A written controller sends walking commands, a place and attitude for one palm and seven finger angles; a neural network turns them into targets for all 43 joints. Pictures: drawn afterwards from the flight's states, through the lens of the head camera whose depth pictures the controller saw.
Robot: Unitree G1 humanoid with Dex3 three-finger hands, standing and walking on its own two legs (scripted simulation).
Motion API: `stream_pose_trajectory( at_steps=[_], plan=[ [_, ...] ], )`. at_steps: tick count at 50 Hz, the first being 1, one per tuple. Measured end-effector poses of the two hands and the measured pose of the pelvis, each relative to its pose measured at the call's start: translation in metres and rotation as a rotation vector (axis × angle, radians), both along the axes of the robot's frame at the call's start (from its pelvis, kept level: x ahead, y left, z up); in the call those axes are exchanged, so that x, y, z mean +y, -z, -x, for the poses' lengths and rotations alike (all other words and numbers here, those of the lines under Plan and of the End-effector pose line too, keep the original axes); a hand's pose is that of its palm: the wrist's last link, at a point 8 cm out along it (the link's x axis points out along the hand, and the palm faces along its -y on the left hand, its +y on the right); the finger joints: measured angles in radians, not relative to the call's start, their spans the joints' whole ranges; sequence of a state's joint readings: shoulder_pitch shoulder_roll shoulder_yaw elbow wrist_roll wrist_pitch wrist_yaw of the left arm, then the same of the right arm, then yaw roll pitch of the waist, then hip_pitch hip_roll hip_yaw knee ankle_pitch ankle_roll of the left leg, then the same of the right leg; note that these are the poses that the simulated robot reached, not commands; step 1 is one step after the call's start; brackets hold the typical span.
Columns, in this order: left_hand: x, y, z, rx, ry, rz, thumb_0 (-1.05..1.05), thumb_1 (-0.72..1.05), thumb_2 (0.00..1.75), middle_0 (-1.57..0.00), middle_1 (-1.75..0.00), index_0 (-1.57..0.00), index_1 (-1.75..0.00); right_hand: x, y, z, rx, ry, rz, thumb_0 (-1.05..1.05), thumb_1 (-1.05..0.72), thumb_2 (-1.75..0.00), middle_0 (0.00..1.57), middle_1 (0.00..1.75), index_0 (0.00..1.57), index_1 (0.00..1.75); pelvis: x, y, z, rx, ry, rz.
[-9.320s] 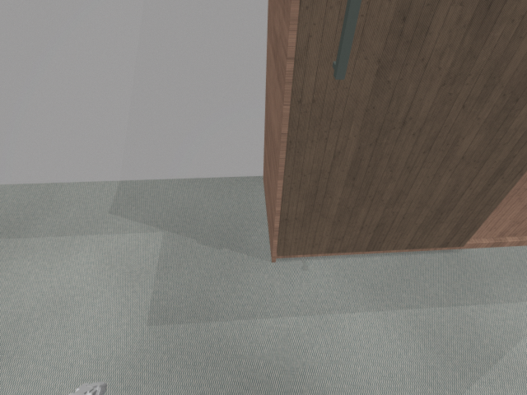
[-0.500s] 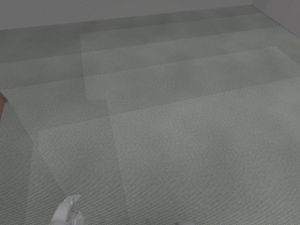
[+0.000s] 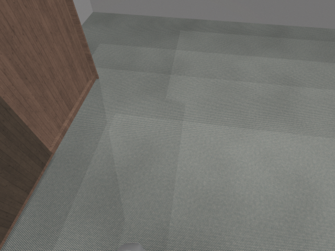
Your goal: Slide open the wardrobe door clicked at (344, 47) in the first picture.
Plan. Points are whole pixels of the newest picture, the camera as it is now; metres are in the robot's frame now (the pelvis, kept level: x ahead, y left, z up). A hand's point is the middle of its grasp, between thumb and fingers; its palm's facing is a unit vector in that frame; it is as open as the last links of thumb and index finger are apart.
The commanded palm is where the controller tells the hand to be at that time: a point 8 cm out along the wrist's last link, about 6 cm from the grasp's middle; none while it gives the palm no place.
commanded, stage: turn to face it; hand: left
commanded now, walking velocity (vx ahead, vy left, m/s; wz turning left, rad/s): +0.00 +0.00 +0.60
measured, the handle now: out of the picture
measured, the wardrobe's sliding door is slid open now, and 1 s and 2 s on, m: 0.00 0.00 0.00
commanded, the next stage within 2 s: none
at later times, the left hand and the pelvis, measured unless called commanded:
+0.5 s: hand out of the picture +0.07 +0.26 -0.14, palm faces +0.27 -0.93 -0.26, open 7.4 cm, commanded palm none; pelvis -0.01 +0.02 +0.00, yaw +15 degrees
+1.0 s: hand out of the picture -0.10 +0.19 -0.15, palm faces +0.57 -0.78 -0.27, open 7.4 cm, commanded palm none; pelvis -0.03 -0.01 +0.00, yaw +35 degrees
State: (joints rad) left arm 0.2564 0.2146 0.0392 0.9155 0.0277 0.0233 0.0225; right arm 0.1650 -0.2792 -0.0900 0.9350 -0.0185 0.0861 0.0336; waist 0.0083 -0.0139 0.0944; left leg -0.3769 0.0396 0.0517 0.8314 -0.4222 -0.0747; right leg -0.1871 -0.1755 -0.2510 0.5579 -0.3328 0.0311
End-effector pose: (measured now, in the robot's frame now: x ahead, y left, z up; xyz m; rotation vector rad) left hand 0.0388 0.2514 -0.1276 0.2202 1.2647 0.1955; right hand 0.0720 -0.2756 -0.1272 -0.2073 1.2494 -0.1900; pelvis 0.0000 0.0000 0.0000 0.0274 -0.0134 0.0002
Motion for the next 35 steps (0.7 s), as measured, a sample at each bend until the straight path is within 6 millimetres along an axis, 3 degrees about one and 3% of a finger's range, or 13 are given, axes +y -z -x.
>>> stream_pose_trajectory(
  at_steps=[4, 7, 12, 18, 23, 28, 31, 35],
  plan=[
    [0.036, 0.025, 0.039, 0.074, -0.096, 0.010, 0.01, 0.90, 0.89, -0.21, -0.30, -0.20, -0.30, 0.027, -0.005, -0.051, -0.103, -0.111, 0.047, 0.01, -0.91, -0.90, 0.20, 0.30, 0.19, 0.30, 0.022, 0.016, -0.002, 0.013, -0.053, 0.022],
    [0.054, 0.029, 0.054, 0.114, -0.138, 0.005, 0.01, 0.91, 0.89, -0.20, -0.30, -0.20, -0.30, 0.048, -0.016, -0.070, -0.150, -0.166, 0.054, 0.01, -0.91, -0.90, 0.20, 0.30, 0.19, 0.30, 0.031, 0.013, 0.000, 0.006, -0.068, 0.026],
    [0.066, 0.015, 0.044, 0.049, -0.170, 0.016, 0.01, 0.91, 0.89, -0.20, -0.30, -0.20, -0.29, 0.073, -0.026, -0.075, -0.157, -0.212, 0.045, 0.01, -0.91, -0.90, 0.20, 0.30, 0.20, 0.30, 0.041, 0.000, 0.001, -0.002, -0.123, 0.051],
    [0.067, 0.000, 0.018, -0.082, -0.191, 0.006, 0.01, 0.91, 0.89, -0.20, -0.30, -0.20, -0.30, 0.090, -0.020, -0.061, -0.112, -0.240, -0.003, 0.01, -0.90, -0.90, 0.20, 0.30, 0.20, 0.30, 0.042, -0.005, 0.003, -0.005, -0.190, 0.050],
    [0.057, -0.010, -0.003, -0.165, -0.201, -0.007, 0.01, 0.91, 0.89, -0.20, -0.30, -0.20, -0.30, 0.083, -0.009, -0.039, -0.050, -0.240, -0.032, 0.01, -0.90, -0.90, 0.21, 0.30, 0.20, 0.30, 0.031, -0.004, 0.005, -0.006, -0.246, 0.044],
    [0.036, -0.021, -0.015, -0.231, -0.211, -0.029, 0.01, 0.91, 0.89, -0.20, -0.30, -0.20, -0.30, 0.058, 0.008, -0.020, 0.026, -0.243, -0.047, 0.01, -0.90, -0.90, 0.21, 0.30, 0.20, 0.30, 0.010, -0.001, 0.009, 0.000, -0.308, 0.035],
    [0.020, -0.024, -0.010, -0.264, -0.232, -0.058, 0.01, 0.91, 0.89, -0.20, -0.30, -0.20, -0.30, 0.039, 0.022, -0.016, 0.060, -0.255, -0.059, 0.01, -0.90, -0.90, 0.21, 0.30, 0.20, 0.30, -0.006, 0.007, 0.011, 0.005, -0.345, 0.023],
    [0.000, -0.032, 0.021, -0.239, -0.289, -0.076, 0.01, 0.91, 0.89, -0.21, -0.30, -0.20, -0.30, 0.021, 0.023, -0.021, 0.091, -0.295, -0.056, 0.01, -0.91, -0.90, 0.20, 0.30, 0.20, 0.30, -0.019, 0.001, 0.014, -0.014, -0.410, 0.007]
  ],
)
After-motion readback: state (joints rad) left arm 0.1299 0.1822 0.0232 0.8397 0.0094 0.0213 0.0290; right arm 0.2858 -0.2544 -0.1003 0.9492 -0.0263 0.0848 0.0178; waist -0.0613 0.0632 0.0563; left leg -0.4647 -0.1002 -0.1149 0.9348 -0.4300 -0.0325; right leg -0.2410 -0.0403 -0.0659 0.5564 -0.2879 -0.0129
